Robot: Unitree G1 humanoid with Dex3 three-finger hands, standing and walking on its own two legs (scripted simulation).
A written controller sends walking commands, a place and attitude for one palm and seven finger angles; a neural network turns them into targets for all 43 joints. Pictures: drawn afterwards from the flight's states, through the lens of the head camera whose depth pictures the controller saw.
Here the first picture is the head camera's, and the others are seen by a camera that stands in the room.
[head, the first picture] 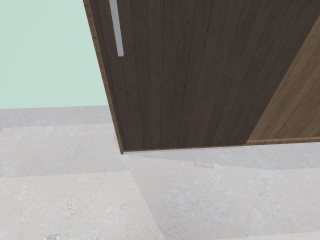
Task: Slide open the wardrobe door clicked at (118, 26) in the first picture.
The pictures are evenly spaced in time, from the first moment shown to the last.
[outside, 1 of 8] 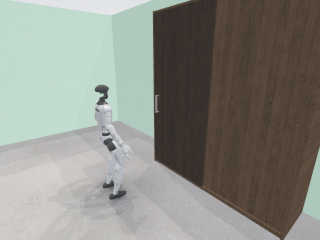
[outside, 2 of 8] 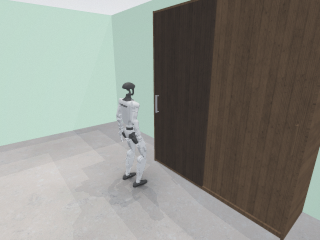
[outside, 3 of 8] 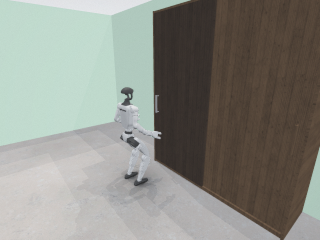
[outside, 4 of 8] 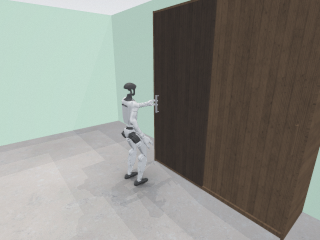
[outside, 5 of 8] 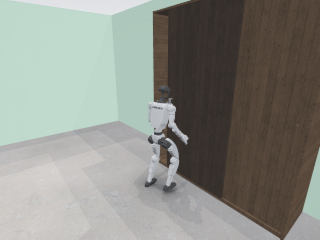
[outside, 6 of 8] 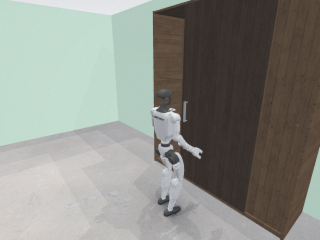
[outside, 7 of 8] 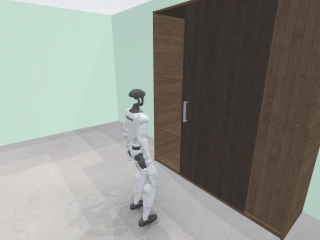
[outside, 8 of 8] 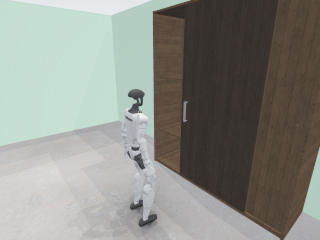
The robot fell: no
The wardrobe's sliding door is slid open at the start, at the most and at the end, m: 0.00 0.56 0.55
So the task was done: yes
